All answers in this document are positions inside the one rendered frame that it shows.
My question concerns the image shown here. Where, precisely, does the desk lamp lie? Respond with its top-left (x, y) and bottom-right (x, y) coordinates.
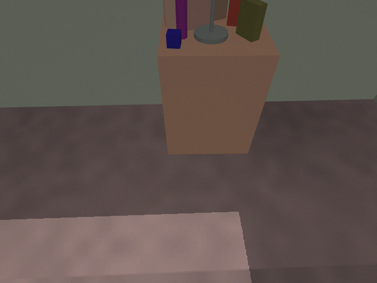
top-left (194, 0), bottom-right (229, 44)

